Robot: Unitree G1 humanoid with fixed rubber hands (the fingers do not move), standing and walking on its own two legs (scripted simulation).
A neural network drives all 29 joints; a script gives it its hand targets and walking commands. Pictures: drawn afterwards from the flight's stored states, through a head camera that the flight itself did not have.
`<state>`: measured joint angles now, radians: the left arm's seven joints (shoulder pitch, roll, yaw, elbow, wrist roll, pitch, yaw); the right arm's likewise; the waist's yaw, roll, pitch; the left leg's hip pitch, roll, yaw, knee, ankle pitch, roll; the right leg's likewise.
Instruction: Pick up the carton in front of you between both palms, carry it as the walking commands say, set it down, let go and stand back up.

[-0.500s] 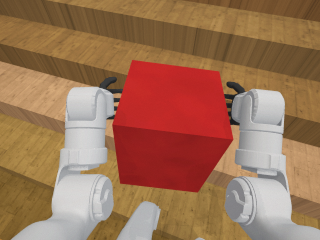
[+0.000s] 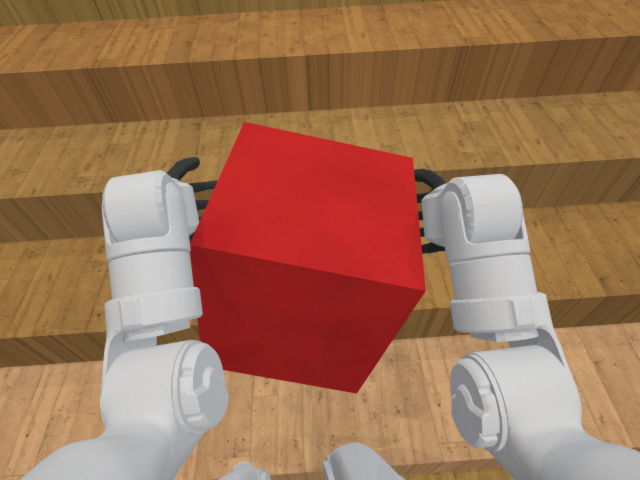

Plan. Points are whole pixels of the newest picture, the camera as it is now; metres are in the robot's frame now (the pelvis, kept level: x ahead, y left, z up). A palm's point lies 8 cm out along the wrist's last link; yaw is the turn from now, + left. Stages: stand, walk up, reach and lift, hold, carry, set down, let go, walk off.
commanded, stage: carry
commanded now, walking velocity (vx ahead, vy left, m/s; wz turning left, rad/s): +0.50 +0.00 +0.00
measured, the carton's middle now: (303, 265) +0.37 -0.04 +0.06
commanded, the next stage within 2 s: none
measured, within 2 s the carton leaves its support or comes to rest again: neither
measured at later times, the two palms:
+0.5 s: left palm out of the picture +0.64 +0.06 +0.33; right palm out of the picture +0.67 -0.23 +0.32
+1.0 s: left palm out of the picture +0.97 +0.02 +0.48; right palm out of the picture +0.93 -0.27 +0.48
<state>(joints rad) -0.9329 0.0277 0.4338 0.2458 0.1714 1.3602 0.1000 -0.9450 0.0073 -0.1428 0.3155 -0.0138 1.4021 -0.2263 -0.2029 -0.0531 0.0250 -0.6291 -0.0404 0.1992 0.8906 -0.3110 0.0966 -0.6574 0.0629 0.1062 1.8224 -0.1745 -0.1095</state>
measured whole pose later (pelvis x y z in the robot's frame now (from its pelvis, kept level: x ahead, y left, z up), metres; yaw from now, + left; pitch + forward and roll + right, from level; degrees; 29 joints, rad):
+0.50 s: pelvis +0.27 -0.12 +0.17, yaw -1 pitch +3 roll -2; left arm -0.95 -0.01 0.25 0.25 0.04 1.36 0.23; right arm -0.96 -0.03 -0.35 0.25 -0.15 1.46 -0.11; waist 0.15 0.05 0.02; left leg -0.69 -0.03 -0.09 1.76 -0.18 0.10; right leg -0.63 -0.01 -0.14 0.96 -0.38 -0.07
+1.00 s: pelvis +0.56 -0.08 +0.32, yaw +0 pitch +2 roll +5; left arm -0.97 0.04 0.43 0.29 0.17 1.38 0.11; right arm -1.02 0.01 -0.21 0.37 -0.03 1.41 -0.28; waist -0.18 -0.05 0.01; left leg -0.72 -0.03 0.19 0.99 -0.32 0.11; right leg -0.53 0.02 0.12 1.63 -0.16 -0.06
